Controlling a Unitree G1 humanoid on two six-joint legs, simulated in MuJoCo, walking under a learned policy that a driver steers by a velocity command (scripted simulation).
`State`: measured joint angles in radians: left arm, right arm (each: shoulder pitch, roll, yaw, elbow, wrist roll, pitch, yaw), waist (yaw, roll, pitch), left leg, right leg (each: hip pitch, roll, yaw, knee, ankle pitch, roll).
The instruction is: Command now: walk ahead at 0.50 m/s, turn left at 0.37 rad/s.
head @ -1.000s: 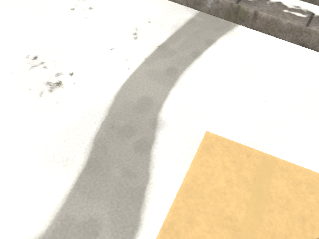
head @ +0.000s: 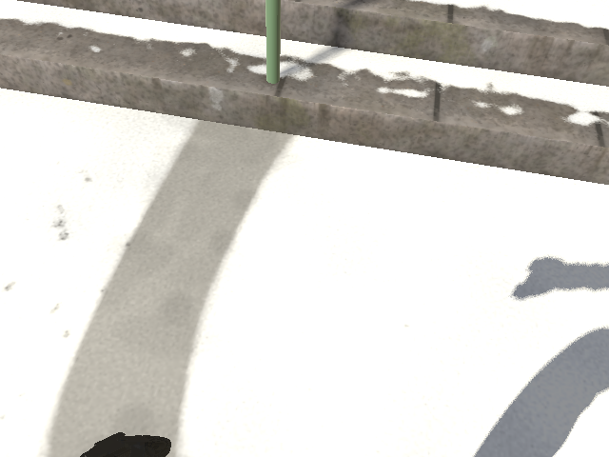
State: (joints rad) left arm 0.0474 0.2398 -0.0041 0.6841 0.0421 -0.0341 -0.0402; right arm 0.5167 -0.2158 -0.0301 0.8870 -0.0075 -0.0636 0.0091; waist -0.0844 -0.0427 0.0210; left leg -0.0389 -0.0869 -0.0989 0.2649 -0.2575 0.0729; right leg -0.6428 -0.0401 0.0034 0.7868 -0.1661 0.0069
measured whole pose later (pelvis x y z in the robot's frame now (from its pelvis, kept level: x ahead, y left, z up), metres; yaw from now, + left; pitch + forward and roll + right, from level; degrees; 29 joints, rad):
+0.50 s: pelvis +0.25 +0.00 +0.01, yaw +17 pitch +1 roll -2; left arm 0.41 0.25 0.05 0.86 0.02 -0.09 0.01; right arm 0.10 -0.27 -0.06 0.72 -0.04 0.01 0.08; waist 0.06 0.04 0.03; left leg -0.63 0.07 0.01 0.73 -0.01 0.05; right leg 0.01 0.01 -0.24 0.26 -0.29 -0.02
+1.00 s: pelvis +0.50 +0.14 +0.00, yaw +16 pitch +0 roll +1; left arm 0.22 0.24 0.05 0.87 0.02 -0.01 -0.04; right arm 0.39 -0.22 -0.04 0.92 -0.02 -0.09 -0.01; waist -0.01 -0.04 0.04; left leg 0.05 -0.08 0.18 0.21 -0.27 0.09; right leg -0.66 -0.07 -0.01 0.88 -0.03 -0.04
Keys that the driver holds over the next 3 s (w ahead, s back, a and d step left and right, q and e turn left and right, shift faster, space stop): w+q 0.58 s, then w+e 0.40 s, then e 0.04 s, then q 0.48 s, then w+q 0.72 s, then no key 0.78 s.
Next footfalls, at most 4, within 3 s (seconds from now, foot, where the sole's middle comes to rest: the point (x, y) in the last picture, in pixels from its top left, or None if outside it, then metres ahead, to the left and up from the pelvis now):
0.10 right None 0.23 -0.11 -0.77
0.64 left None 0.43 0.17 -0.78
1.14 right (230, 339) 0.75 0.11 -0.78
1.68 left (154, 392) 0.63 0.29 -0.78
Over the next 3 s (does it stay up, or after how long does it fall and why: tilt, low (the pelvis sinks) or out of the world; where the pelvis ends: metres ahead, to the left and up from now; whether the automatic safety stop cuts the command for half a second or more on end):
stays up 0.97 0.47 0.00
